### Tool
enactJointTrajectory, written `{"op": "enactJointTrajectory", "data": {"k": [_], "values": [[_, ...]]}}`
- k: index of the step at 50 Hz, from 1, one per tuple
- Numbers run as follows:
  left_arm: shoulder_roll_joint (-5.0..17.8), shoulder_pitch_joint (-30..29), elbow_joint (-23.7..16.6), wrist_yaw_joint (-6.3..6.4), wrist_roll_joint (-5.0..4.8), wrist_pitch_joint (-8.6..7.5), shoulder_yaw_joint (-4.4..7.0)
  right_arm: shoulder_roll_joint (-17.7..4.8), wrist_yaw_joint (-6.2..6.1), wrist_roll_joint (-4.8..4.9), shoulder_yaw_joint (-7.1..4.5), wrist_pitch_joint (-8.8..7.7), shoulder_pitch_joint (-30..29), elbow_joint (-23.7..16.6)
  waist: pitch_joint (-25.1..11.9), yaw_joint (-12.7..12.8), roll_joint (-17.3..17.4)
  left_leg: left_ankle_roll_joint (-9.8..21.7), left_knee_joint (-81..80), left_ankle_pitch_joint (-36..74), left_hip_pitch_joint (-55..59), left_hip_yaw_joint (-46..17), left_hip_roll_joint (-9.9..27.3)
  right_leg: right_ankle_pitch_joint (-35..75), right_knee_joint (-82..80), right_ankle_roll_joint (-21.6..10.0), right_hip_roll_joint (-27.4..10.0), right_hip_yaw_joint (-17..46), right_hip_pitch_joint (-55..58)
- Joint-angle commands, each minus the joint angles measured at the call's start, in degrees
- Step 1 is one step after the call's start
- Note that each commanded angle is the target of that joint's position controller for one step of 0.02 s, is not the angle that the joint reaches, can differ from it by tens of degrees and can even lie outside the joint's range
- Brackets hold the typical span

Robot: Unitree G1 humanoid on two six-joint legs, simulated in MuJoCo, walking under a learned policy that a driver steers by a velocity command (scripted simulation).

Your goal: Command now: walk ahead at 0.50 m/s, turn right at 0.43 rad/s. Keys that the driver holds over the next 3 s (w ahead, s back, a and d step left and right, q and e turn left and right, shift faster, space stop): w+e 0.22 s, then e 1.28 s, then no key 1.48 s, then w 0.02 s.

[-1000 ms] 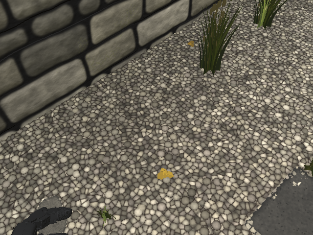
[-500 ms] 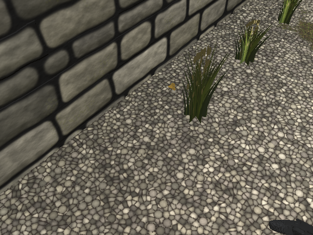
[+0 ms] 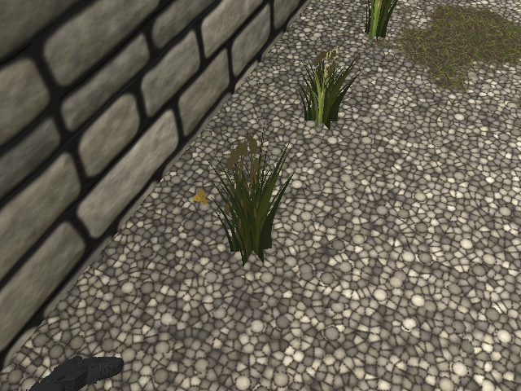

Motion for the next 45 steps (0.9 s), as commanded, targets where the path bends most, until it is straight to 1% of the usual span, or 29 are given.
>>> {"op": "enactJointTrajectory", "data": {"k": [1,2,3,4,5,8,11,13,15,17,19,20,21,22,23,24,25,26,27,28,30,32,34,40,41,42,43,44,45], "values": [[11.54,21.44,1.18,0.77,-0.80,-0.01,4.11,-6.36,1.05,0.74,-0.23,-3.78,-1.05,-7.26,-18.43,10.13,-9.61,1.07,36.29,-2.08,-42.29,-9.48,-1.89,-16.08,-14.78,-15.40,-19.33,42.49,50.89],[10.37,17.80,0.69,1.00,-0.27,-0.14,3.70,-7.34,1.44,1.79,-0.35,-4.78,-5.66,-8.88,-11.22,9.54,-7.17,1.89,34.71,3.46,-44.03,-8.61,0.35,-11.28,-15.58,-13.58,-17.32,34.99,43.30],[9.50,14.52,0.04,1.15,0.04,-0.06,3.41,-6.95,1.24,0.78,-0.27,-5.27,-7.41,-9.15,-7.79,7.72,-2.85,1.91,30.80,7.28,-41.65,-8.38,2.18,-5.55,-16.29,-12.43,-15.23,30.01,35.72],[8.33,11.82,-0.69,1.22,0.46,0.02,2.97,-7.10,1.01,-0.37,-0.64,-5.19,-7.64,-9.19,-5.26,5.56,-2.04,1.34,26.75,9.91,-38.11,-8.51,3.48,0.28,-17.67,-11.81,-13.34,26.35,29.16],[7.55,10.17,-1.38,1.33,0.89,0.05,2.74,-6.85,1.03,-0.71,-0.79,-4.71,-7.03,-9.43,-4.80,3.77,-3.47,0.75,24.94,11.27,-34.93,-8.78,4.02,3.78,-18.95,-11.90,-12.06,24.82,25.12],[8.15,9.81,-0.93,2.07,0.39,-0.20,3.05,-4.95,0.91,-1.00,-0.48,-3.20,-6.97,-9.76,-3.31,2.26,-3.60,-1.73,18.98,13.67,-32.64,-7.34,3.53,9.69,-20.80,-12.89,-10.37,20.52,17.99],[9.77,12.32,0.59,3.01,0.03,-0.04,3.61,-2.91,0.85,-1.16,0.31,-3.02,-14.06,-11.69,-1.10,4.42,-3.19,-2.93,6.30,24.76,-31.18,-6.82,1.81,9.49,-20.78,-10.69,-7.47,16.73,14.24],[10.35,14.01,1.70,3.53,-0.09,0.64,3.87,-2.01,1.11,-1.18,0.64,-3.36,-18.69,-12.80,-0.34,5.92,-3.66,-2.89,-2.27,31.08,-26.53,-5.94,-1.14,14.41,-18.15,-8.39,-5.20,14.63,11.99],[10.88,16.86,3.06,3.92,-0.34,1.45,4.16,-2.50,1.53,-0.71,0.41,-3.64,-21.19,-13.64,-1.71,7.01,-4.27,-2.50,-6.31,34.72,-22.67,-5.94,-3.73,16.63,-15.30,-6.72,-5.18,16.06,12.92],[10.16,17.61,3.55,4.38,-0.62,2.29,4.11,-3.82,1.81,-0.48,-0.21,-3.57,-21.40,-13.93,-2.85,6.52,-5.09,-1.55,-9.66,33.02,-21.49,-7.87,-4.55,15.63,-11.01,-5.34,-5.79,19.59,16.79],[9.59,15.92,2.82,4.90,-0.37,3.01,4.14,-5.22,1.84,-0.62,-0.96,-3.64,-18.83,-13.29,-4.12,4.69,-6.42,0.12,-11.68,29.55,-19.51,-9.19,-4.29,16.92,-5.27,-3.95,-6.23,23.14,20.45],[8.92,13.97,1.98,5.00,-0.40,3.27,3.98,-5.53,1.65,-0.92,-1.26,-3.84,-15.70,-12.44,-5.40,2.72,-6.37,1.26,-14.63,32.36,-15.37,-8.41,-3.56,16.77,-1.14,-2.51,-4.85,23.13,20.50],[6.83,13.53,0.83,4.84,-0.06,3.23,3.32,-7.12,1.23,-1.76,-1.68,-4.07,-11.81,-12.08,-9.82,1.06,-4.20,3.74,-15.56,41.49,-5.57,-10.19,0.81,13.14,7.08,-0.33,-1.64,21.23,17.76],[3.11,17.96,0.05,4.65,1.32,3.09,2.20,-10.22,0.64,-2.62,-2.04,-3.67,-7.25,-12.25,-17.48,1.75,7.03,8.88,-10.14,66.46,11.50,-20.84,14.16,-15.55,23.47,2.99,4.00,15.30,6.84],[4.88,28.02,0.64,4.17,-0.09,2.90,1.80,-9.82,0.93,-1.67,-2.24,-2.37,-4.91,-11.19,-26.27,4.38,19.80,19.57,-10.84,63.03,22.87,-39.48,26.57,-37.29,37.08,5.22,6.83,12.56,-4.32],[10.29,27.94,2.42,4.17,-0.54,3.51,3.15,-6.93,0.88,-0.48,-1.84,-1.30,-8.21,-12.89,-23.60,4.05,11.63,18.67,-14.00,46.71,17.12,-39.70,24.74,-31.87,43.13,7.11,1.90,12.99,-6.76],[12.06,20.73,1.40,4.44,-0.94,4.60,3.89,-4.03,0.40,-0.56,-1.02,-0.45,-10.71,-13.82,-16.16,2.50,7.06,15.82,-15.59,38.06,10.83,-31.19,20.45,-27.01,44.78,8.46,0.31,9.85,-8.98],[11.63,17.57,0.85,4.90,-0.91,5.86,4.07,-2.90,0.20,-0.94,-0.43,0.36,-13.47,-13.72,-11.18,3.07,4.24,14.29,-17.60,33.14,3.39,-25.51,17.20,-23.94,43.34,9.24,-1.28,8.24,-8.70],[10.98,16.07,0.00,5.30,-0.54,6.83,4.23,-2.87,0.07,-1.05,-0.30,0.80,-15.78,-13.41,-7.20,4.15,5.00,13.74,-19.45,29.93,-3.25,-21.68,15.07,-22.26,40.89,9.44,-2.86,7.61,-7.29],[8.95,16.46,-0.25,5.33,-0.51,7.44,3.82,-3.97,0.01,-1.52,-0.64,1.00,-16.77,-12.94,-4.77,5.03,6.93,13.05,-21.80,29.01,-9.18,-17.06,12.51,-20.48,37.93,9.47,-3.10,5.64,-3.55],[6.18,16.58,-0.69,5.38,-0.20,7.52,3.25,-4.53,-0.05,-1.76,-1.16,0.86,-16.99,-12.05,-4.70,5.09,8.49,13.99,-23.46,32.20,-10.94,-12.26,11.51,-18.68,32.58,9.39,-3.13,3.40,-0.63],[5.53,14.47,-1.69,5.06,0.26,7.24,2.91,-5.36,-0.26,-1.24,-1.68,0.88,-16.65,-11.26,-6.69,4.43,7.67,15.43,-23.51,35.99,-8.54,-10.70,13.56,-16.42,27.33,9.06,-4.59,3.23,0.25],[5.48,12.43,-2.52,4.43,0.32,7.13,2.69,-6.26,-0.41,-0.77,-2.10,1.38,-17.38,-10.91,-8.06,3.96,7.00,15.69,-23.81,34.95,-7.99,-8.83,14.65,-13.17,21.95,8.36,-5.56,2.75,2.97],[7.16,9.77,-4.16,2.55,0.24,7.58,3.37,-8.84,0.10,0.74,-3.04,2.62,-17.39,-8.96,-6.27,3.98,7.83,12.80,-21.82,25.71,-7.26,-5.18,16.10,-10.15,6.91,4.83,-4.57,-0.78,10.15],[7.08,10.94,-3.74,2.34,0.33,7.51,3.59,-8.86,0.05,1.26,-3.07,2.85,-17.72,-8.55,-6.22,5.06,7.40,11.06,-19.52,24.06,-7.88,-3.86,15.49,-7.06,1.46,3.58,-3.57,-1.98,13.26],[7.89,12.32,-3.08,2.44,0.51,7.45,4.14,-7.67,0.05,1.48,-2.84,3.03,-16.26,-7.70,-6.26,5.34,6.10,8.39,-15.83,21.02,-10.02,-1.96,13.95,-4.62,-2.67,2.00,-2.31,-1.85,17.53],[10.73,14.44,-2.83,2.98,0.61,7.36,5.15,-5.30,0.34,0.99,-2.31,3.24,-13.44,-6.45,-5.41,5.47,-0.94,3.61,-6.83,14.32,-15.90,2.19,10.28,2.98,-9.66,-0.95,-5.66,5.22,23.23],[17.23,14.36,-4.59,4.19,0.46,7.29,6.29,-1.98,0.85,-2.15,-1.11,3.30,-12.29,-8.51,-4.80,2.72,-19.40,-3.03,12.52,-8.02,-31.66,7.22,1.10,20.25,-11.78,-8.94,-20.43,26.39,29.90],[17.44,14.14,-5.64,3.70,2.55,6.10,6.10,-4.65,0.15,-1.40,-2.07,2.93,-18.63,-10.41,-6.22,7.31,-15.31,-3.10,22.64,-10.29,-35.40,-3.22,-2.18,16.52,-14.47,-16.14,-23.38,31.37,23.34]]}}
